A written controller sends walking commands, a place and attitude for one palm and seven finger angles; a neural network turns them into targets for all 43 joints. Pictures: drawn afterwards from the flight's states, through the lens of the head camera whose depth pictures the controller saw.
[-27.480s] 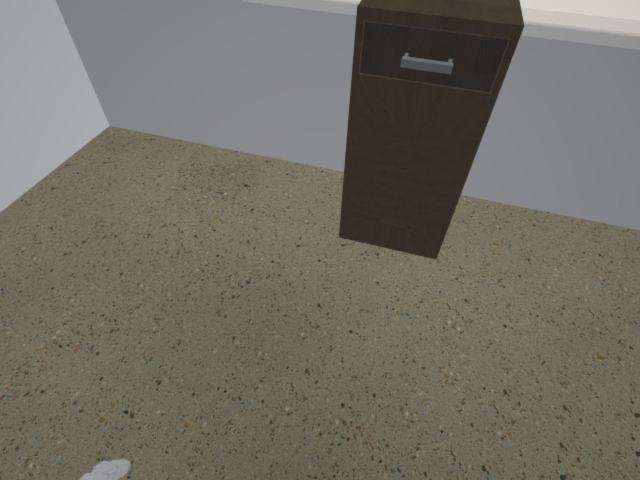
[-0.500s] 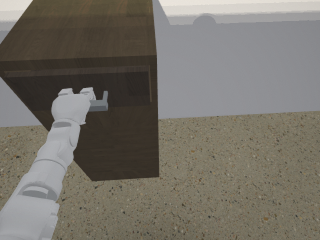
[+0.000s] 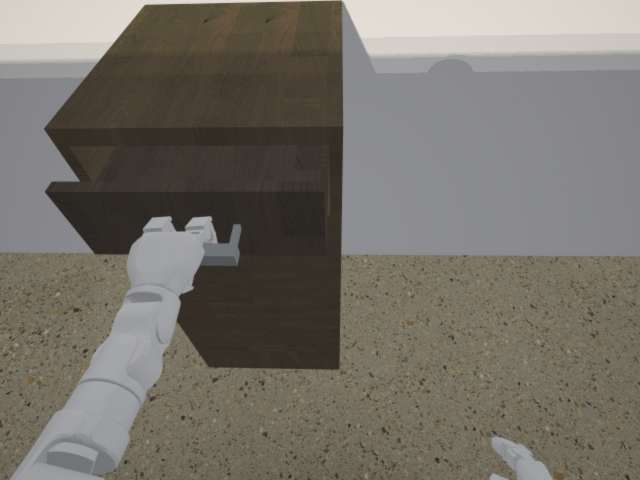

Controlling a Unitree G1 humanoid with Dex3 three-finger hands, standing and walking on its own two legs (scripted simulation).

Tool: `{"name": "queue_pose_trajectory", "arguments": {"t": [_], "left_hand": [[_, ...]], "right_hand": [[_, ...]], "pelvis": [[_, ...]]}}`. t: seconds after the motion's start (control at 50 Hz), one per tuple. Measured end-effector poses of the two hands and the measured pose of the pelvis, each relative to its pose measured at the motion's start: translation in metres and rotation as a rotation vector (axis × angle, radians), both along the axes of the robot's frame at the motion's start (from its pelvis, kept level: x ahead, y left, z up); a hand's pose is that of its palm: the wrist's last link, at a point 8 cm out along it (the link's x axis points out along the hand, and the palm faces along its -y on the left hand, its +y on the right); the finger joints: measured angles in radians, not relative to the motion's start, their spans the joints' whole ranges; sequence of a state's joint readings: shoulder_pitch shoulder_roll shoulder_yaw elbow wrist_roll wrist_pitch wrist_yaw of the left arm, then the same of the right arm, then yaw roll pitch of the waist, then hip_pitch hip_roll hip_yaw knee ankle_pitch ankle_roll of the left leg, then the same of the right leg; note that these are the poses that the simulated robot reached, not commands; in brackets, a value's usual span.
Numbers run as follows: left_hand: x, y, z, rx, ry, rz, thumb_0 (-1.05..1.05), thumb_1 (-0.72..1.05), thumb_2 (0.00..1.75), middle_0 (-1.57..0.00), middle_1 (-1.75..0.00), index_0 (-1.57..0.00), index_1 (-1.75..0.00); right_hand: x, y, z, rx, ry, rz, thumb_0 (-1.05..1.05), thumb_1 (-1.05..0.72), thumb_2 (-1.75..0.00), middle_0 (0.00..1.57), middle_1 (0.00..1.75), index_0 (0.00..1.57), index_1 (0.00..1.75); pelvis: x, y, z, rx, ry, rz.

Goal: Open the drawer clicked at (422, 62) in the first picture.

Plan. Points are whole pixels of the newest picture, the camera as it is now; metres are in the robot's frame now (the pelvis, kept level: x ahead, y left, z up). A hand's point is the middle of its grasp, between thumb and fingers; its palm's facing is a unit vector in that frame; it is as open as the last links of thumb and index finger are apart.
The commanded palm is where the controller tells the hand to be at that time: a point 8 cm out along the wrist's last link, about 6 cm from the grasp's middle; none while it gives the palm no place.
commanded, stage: pull the drawer open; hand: left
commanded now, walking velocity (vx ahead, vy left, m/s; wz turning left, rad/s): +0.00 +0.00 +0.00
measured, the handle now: (191, 242) +0.41 +0.21 +0.05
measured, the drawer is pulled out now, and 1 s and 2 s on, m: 0.09 0.22 0.30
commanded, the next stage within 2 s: open the thumb to release the handle in 1.94 s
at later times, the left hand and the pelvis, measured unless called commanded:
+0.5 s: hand (172, 319) +0.31 +0.21 +0.03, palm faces +0.00 -0.10 -0.99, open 5.5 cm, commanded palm +0.27 +0.22 +0.09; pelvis +0.00 -0.01 +0.00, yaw -1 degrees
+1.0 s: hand (157, 370) +0.24 +0.21 +0.03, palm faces +0.01 -0.12 -0.99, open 5.6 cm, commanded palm +0.21 +0.21 +0.09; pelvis -0.01 -0.01 +0.00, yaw +0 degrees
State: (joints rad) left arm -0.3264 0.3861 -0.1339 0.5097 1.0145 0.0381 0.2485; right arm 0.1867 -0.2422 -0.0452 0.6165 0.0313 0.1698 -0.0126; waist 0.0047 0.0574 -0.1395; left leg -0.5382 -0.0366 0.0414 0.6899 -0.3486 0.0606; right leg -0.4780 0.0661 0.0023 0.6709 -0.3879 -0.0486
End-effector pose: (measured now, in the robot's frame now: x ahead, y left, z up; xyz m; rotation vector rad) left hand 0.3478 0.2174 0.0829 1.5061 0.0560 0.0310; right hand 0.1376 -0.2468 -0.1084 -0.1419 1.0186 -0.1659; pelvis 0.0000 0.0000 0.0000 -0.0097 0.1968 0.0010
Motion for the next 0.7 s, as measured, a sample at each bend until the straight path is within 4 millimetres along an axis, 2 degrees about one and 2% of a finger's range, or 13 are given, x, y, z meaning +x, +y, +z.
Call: {"name": "queue_pose_trajectory", "arguments": {"t": [0.38,0.7], "left_hand": [[-0.041,-0.001,0.000,-0.017,-0.009,0.006,0.02,0.73,0.83,-0.32,-1.35,-0.42,-1.35],[-0.096,-0.002,-0.001,-0.032,-0.035,0.020,0.03,0.72,0.84,-0.32,-1.35,-0.42,-1.35]], "right_hand": [[-0.002,-0.002,-0.001,0.008,-0.026,0.009,0.01,-0.91,-0.90,0.20,0.30,0.20,0.30],[0.032,0.005,0.012,0.013,-0.143,0.080,0.01,-0.91,-0.90,0.20,0.30,0.20,0.30]], "pelvis": [[-0.004,-0.005,0.001,0.009,-0.031,-0.012],[-0.008,-0.006,0.000,0.011,-0.060,-0.007]]}}
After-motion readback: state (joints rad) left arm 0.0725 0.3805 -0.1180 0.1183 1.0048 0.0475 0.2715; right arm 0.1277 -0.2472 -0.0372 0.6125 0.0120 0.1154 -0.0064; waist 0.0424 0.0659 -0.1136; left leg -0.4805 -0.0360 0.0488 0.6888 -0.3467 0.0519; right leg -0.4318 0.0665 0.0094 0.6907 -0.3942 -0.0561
